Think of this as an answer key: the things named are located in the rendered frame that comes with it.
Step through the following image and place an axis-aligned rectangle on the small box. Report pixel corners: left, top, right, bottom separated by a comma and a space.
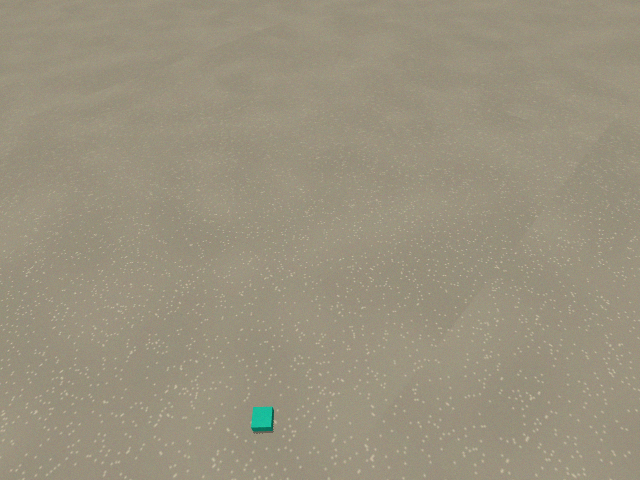
251, 407, 274, 431

